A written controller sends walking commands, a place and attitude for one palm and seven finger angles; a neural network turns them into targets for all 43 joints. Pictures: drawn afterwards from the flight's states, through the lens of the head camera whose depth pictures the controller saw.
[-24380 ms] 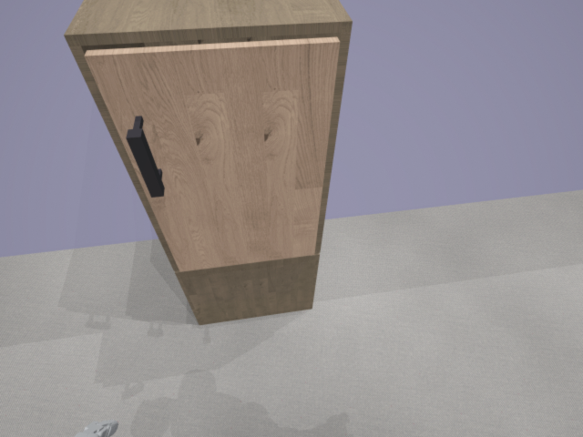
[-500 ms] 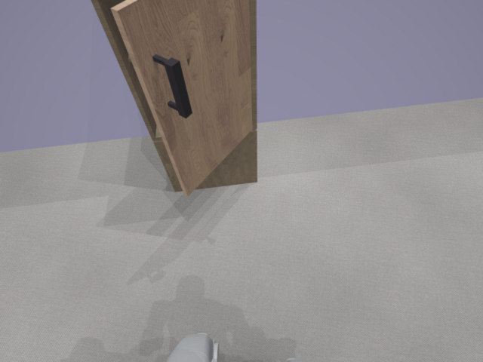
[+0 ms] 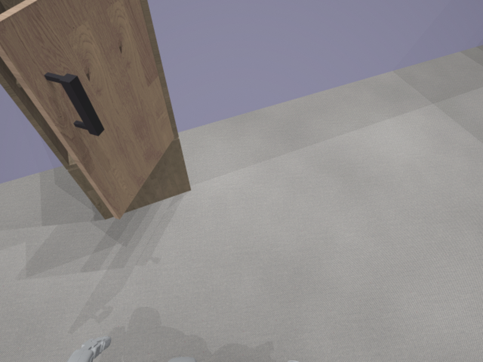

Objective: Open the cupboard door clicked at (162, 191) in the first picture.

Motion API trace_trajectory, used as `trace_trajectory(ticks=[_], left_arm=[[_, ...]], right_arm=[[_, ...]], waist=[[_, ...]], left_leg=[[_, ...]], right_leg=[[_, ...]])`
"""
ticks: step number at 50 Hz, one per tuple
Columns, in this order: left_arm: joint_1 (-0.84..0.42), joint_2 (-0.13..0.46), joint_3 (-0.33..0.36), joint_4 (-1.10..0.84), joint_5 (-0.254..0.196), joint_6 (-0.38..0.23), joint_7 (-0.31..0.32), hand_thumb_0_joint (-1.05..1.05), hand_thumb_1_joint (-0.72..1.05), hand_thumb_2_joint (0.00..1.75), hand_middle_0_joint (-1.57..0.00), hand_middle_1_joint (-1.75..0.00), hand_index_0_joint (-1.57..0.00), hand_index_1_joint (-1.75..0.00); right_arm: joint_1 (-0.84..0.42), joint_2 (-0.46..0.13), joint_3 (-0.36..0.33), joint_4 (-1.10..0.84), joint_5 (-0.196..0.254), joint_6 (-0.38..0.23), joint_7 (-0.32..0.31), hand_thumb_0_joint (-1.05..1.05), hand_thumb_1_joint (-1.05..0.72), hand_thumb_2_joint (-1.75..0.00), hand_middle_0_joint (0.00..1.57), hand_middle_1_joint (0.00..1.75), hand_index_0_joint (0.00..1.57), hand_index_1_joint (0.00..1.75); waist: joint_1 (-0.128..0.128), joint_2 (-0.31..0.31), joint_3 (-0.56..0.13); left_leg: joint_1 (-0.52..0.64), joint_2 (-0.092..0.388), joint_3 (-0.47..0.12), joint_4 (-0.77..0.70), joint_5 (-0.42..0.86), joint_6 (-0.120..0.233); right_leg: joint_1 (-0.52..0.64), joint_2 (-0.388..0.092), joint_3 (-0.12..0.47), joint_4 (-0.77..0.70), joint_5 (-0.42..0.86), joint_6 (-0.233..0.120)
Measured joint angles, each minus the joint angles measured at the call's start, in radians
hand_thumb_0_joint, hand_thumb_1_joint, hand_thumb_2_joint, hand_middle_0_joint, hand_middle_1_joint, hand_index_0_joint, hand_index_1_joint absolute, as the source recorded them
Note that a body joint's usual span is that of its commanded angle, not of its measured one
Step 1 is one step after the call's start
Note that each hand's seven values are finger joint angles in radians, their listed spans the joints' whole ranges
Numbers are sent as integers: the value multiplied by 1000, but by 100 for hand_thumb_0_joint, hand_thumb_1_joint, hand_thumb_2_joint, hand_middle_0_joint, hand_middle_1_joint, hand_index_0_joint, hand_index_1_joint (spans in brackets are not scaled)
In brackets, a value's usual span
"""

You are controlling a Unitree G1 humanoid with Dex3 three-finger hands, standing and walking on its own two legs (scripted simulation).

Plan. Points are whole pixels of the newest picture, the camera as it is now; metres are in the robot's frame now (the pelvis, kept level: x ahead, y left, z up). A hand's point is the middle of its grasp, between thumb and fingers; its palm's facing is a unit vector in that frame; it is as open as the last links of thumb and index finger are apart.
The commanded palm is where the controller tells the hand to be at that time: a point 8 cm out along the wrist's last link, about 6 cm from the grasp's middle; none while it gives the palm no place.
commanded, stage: walk to a spot facing it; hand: left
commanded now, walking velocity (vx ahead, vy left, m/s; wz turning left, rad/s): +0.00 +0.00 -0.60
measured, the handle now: (75, 105) +0.54 +0.39 +0.08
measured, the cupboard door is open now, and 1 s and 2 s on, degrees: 47 47 47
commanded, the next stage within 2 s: none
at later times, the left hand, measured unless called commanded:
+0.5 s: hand (172, 342) +0.16 +0.15 -0.15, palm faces -0.29 -0.92 -0.25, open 7.4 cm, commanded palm none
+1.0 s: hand (263, 256) +0.34 -0.01 -0.13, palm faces -0.61 -0.77 -0.19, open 7.4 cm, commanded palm none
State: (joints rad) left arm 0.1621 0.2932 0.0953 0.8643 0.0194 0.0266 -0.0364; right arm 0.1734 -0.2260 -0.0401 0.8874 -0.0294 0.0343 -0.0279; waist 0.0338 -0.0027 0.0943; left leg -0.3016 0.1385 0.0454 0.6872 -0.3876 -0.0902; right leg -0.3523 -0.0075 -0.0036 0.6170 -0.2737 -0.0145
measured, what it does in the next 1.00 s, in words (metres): walks ahead, turning right: right foot, then left foot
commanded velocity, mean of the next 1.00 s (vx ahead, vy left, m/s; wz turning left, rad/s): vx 0.22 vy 0.00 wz -0.54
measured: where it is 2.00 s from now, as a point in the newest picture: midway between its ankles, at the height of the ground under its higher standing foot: (355, 307)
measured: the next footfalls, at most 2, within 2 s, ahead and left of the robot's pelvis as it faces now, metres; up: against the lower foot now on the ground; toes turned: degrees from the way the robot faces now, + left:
right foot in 0.44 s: +0.01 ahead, -0.15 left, +0.00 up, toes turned -18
left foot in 0.70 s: +0.16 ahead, +0.06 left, +0.00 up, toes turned -23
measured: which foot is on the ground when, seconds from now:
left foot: down 0.00-0.42, up 0.44-0.68, down 0.70-1.00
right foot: down 0.00-0.20, up 0.22-0.42, down 0.44-0.70, up 0.72-1.00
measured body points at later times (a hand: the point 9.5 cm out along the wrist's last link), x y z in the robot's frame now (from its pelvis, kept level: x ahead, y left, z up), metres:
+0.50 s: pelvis +0.00 -0.02 +0.00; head +0.04 -0.04 +0.45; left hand +0.18 +0.20 -0.13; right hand -0.05 -0.29 -0.14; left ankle +0.02 +0.14 -0.68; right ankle -0.03 -0.14 -0.72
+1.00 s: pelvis +0.11 -0.09 +0.02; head +0.15 -0.11 +0.47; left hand +0.37 +0.03 -0.12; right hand -0.08 -0.26 -0.12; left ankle +0.13 +0.08 -0.72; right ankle +0.10 -0.25 -0.69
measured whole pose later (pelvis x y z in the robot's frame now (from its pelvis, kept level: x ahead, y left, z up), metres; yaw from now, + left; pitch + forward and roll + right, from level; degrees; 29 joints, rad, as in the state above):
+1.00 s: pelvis +0.11 -0.09 +0.02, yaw -37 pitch +1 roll -1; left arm 0.07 0.24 0.08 0.92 0.03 0.02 -0.07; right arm 0.41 -0.19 -0.02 1.00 -0.05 -0.04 -0.01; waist -0.04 0.00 0.08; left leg -0.07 0.16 0.20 0.41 -0.34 -0.08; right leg -0.51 -0.06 -0.10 0.72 -0.26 -0.01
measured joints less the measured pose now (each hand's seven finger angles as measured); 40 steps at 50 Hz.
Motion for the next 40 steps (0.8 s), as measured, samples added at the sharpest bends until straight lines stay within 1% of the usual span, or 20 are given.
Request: trace_trajectory(ticks=[3, 5, 7, 9, 10, 11, 12, 14, 16, 18, 21, 22, 24, 27, 29, 33, 35, 36, 38, 40], left_arm=[[-14, -17, -6, 15, 5, 1, 20, 1, 91, 90, -20, -29, -20, -30], [-12, -25, -9, 21, 10, 12, 30, 1, 91, 90, -20, -29, -20, -30], [-8, -27, -12, 29, 11, 20, 35, 1, 91, 90, -20, -29, -20, -30], [-3, -28, -16, 38, 7, 30, 34, 1, 91, 90, -20, -29, -20, -30], [3, -33, -19, 37, 2, 36, 31, 1, 91, 90, -20, -29, -20, -30], [1, -37, -21, 37, -3, 43, 27, 1, 91, 90, -20, -29, -20, -30], [-7, -35, -22, 38, -6, 48, 21, 1, 91, 90, -20, -29, -20, -30], [-22, -27, -16, 39, -3, 50, 10, 1, 91, 90, -20, -29, -20, -30], [-36, -29, -13, 37, -3, 48, 2, 1, 91, 90, -20, -29, -20, -30], [-43, -36, -16, 27, -4, 42, -5, 1, 91, 90, -20, -29, -20, -30], [-32, -40, -23, 13, -7, 21, -11, 1, 91, 90, -20, -29, -20, -30], [-19, -28, -24, 6, -4, 8, -10, 1, 91, 90, -20, -29, -20, -30], [-19, -41, -24, 20, -4, -4, 4, 1, 91, 90, -20, -29, -20, -30], [8, -60, -28, 38, 1, -8, 17, 1, 91, 90, -20, -29, -20, -30], [31, -66, -29, 53, 4, -13, 20, 1, 91, 90, -20, -29, -20, -30], [75, -67, -26, 81, 6, -16, 14, 1, 90, 90, -20, -30, -20, -30], [104, -71, -21, 88, 3, -10, 10, 1, 90, 90, -20, -30, -20, -30], [111, -75, -19, 92, 0, -4, 7, 1, 90, 90, -20, -30, -20, -30], [99, -65, -10, 105, 2, 7, -2, 1, 91, 90, -20, -30, -20, -30], [75, -52, 0, 111, 10, 9, -12, 1, 91, 90, -20, -29, -20, -30]], right_arm=[[-22, -37, -15, 10, 14, 21, 0, 0, -90, -89, 20, 30, 20, 30], [-30, -47, -18, 12, 19, 21, -2, 0, -91, -89, 20, 30, 20, 30], [-29, -45, -17, 7, 22, 14, -2, 0, -91, -89, 20, 30, 20, 30], [-16, -42, -13, -2, 23, 1, -1, 0, -91, -90, 20, 30, 20, 30], [0, -49, -9, -11, 20, -8, -1, 0, -91, -90, 20, 30, 20, 30], [13, -54, -9, -16, 13, -18, -3, 0, -91, -90, 20, 30, 20, 30], [20, -49, -7, -13, 8, -22, -7, 0, -91, -90, 20, 30, 20, 30], [40, -33, 2, 0, -3, -26, -5, 0, -91, -90, 20, 30, 20, 30], [65, -23, 9, 12, -9, -22, -2, 0, -91, -89, 20, 30, 20, 30], [81, -22, 12, 21, -13, -17, -1, 0, -91, -89, 20, 30, 20, 30], [105, -25, 11, 25, -7, -10, 6, 0, -90, -89, 20, 30, 20, 30], [113, -20, 8, 23, -1, -5, 11, 0, -90, -89, 20, 30, 20, 30], [86, -31, 0, 38, 6, 15, 16, 0, -90, -89, 20, 30, 20, 30], [50, -35, -11, 44, 7, 17, 26, 0, -91, -89, 20, 30, 20, 30], [33, -27, -15, 35, 7, 6, 32, 1, -91, -89, 20, 30, 20, 30], [8, -6, -13, 9, 10, -22, 38, 0, -91, -90, 20, 30, 20, 30], [12, -7, -5, -10, 9, -48, 34, 0, -91, -90, 20, 30, 20, 30], [14, -10, -3, -18, 2, -65, 28, 0, -91, -90, 20, 30, 20, 30], [23, 6, 4, -17, -7, -85, 17, 0, -91, -89, 20, 30, 20, 30], [57, 23, 13, -8, -12, -95, 16, 0, -91, -89, 20, 30, 20, 30]], waist=[[-9, 23, 27], [-19, 11, 35], [-26, -15, 33], [-34, -36, 23], [-39, -26, 7], [-45, -11, 1], [-46, -16, 7], [-43, -29, 14], [-40, -20, 14], [-38, 3, 14], [-39, 25, -1], [-37, 0, -18], [-35, 15, -3], [-41, 18, 2], [-38, 1, -3], [-20, -33, -18], [-14, -24, -37], [-20, -7, -45], [-26, -16, -32], [-31, -27, -32]], left_leg=[[-93, -30, -43, 269, -156, 22], [-120, -58, -35, 315, -169, 29], [-109, -81, -16, 234, -140, 32], [-60, -98, 0, 60, -45, 35], [-28, -91, -9, -52, -23, 49], [-28, -78, -18, -91, 68, 59], [-34, -71, -9, -75, 98, 62], [-20, -54, 10, -74, 95, 58], [3, -28, 21, -105, 96, 46], [17, 4, 31, -124, 101, 32], [10, 45, 54, -80, 71, 8], [-18, 32, 70, -10, -3, 7], [-84, 15, 14, 183, -121, 16], [-156, -27, -16, 328, -92, 21], [-161, -49, -2, 282, -66, 22], [-102, -89, 19, 57, -14, 29], [-28, -89, 18, -115, -14, 45], [-24, -76, 11, -144, 62, 59], [-14, -62, 35, -108, 115, 79], [24, -49, 55, -134, 99, 79]], right_leg=[[-32, 28, 32, 58, -24, -5], [-27, 32, 61, 39, -10, 3], [-23, 31, 93, 10, 14, 11], [-29, 36, 123, 1, 27, 19], [-43, 52, 130, 10, 24, 23], [-68, 66, 120, 57, -43, 24], [-93, 63, 104, 132, -114, 29], [-134, 52, 64, 289, -191, 38], [-139, 34, 14, 346, -211, 45], [-103, 22, -31, 286, -219, 44], [13, 15, -64, 45, -127, 23], [36, -2, -28, -36, -68, -6], [13, 17, -7, 9, -27, -18], [40, 30, 24, -29, -21, -14], [64, 30, 55, -76, -1, -10], [91, 34, 120, -110, 3, -7], [73, 54, 141, -59, -47, -7], [39, 65, 123, 24, -124, -8], [-37, 46, 71, 232, -204, -4], [-115, 16, 26, 396, -172, 3]])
